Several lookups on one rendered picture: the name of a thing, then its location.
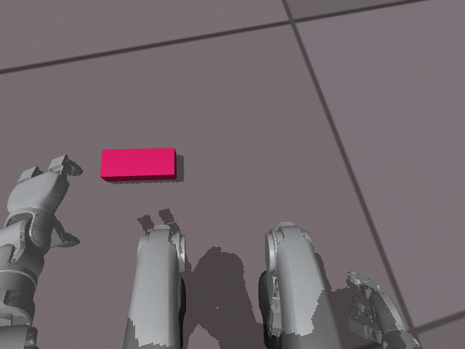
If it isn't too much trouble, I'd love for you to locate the right robot hand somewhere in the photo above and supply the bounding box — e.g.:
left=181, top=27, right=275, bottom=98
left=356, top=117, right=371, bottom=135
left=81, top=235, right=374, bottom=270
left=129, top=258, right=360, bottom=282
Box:
left=347, top=271, right=407, bottom=344

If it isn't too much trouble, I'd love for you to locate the left robot hand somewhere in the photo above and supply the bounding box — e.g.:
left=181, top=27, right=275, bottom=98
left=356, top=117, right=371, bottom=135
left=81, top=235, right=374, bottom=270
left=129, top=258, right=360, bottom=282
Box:
left=7, top=154, right=83, bottom=249

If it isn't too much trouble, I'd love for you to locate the right robot arm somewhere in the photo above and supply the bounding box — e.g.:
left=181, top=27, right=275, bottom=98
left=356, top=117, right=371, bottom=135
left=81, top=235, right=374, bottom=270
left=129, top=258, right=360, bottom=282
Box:
left=381, top=330, right=422, bottom=349

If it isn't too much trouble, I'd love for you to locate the left robot arm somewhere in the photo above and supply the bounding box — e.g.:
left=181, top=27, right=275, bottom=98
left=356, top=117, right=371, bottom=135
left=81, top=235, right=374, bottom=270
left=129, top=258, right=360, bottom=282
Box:
left=0, top=208, right=54, bottom=349

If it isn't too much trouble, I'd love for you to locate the right robot foot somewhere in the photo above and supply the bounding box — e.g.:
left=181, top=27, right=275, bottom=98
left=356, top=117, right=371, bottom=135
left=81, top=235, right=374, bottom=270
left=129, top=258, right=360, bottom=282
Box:
left=259, top=271, right=282, bottom=349

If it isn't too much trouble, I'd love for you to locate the carton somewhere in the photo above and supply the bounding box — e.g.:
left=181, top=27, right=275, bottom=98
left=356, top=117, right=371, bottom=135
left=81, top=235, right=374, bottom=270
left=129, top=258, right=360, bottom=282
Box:
left=100, top=148, right=177, bottom=182

